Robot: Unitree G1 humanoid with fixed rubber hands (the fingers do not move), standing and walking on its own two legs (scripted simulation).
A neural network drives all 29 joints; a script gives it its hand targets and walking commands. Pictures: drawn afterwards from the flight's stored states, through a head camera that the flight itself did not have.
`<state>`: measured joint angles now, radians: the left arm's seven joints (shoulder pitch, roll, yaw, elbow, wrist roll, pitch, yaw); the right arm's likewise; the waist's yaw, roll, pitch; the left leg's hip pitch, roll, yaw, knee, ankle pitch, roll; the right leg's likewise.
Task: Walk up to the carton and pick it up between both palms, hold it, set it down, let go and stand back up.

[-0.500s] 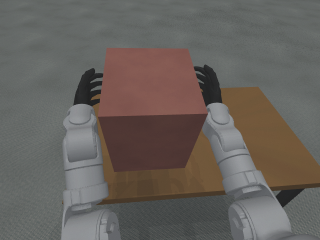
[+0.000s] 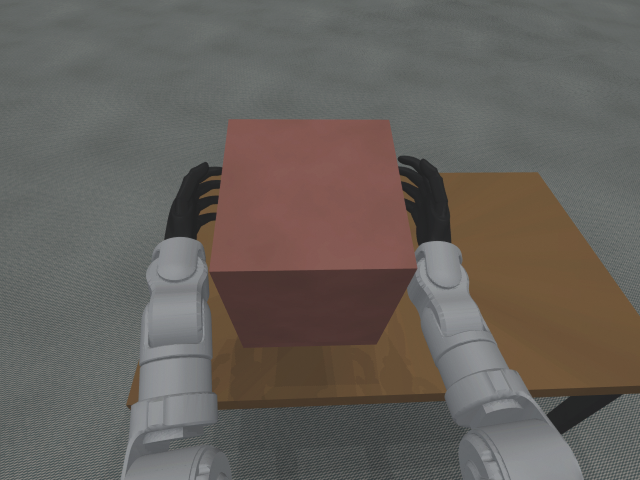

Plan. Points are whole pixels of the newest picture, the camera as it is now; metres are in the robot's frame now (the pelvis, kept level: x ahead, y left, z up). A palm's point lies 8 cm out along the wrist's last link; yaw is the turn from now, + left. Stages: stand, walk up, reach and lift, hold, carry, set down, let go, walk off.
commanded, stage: set down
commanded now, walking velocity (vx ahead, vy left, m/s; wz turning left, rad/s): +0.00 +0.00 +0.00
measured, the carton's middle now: (310, 243) +0.39 +0.02 +0.08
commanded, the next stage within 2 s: none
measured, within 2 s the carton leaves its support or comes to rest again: neither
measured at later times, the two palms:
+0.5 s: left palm (197, 239) +0.37 +0.16 +0.11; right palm (426, 234) +0.37 -0.13 +0.12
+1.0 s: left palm (206, 250) +0.38 +0.15 +0.08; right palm (424, 240) +0.38 -0.14 +0.10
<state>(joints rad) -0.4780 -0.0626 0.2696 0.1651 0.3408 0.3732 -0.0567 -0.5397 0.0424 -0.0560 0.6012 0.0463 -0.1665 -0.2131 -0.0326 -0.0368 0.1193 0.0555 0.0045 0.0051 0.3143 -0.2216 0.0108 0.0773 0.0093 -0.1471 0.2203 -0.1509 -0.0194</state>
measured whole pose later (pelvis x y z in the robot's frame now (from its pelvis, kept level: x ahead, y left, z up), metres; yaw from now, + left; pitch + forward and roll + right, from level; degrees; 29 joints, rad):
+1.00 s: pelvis +0.00 +0.00 +0.00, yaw -2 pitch -3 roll -1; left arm -0.64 -0.06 0.44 0.72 0.38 0.03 -0.04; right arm -0.67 0.11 -0.41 0.93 -0.24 -0.33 -0.14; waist 0.01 -0.03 0.07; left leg -0.04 0.01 0.03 0.28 -0.19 0.01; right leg -0.04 0.01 -0.12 0.22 -0.13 -0.02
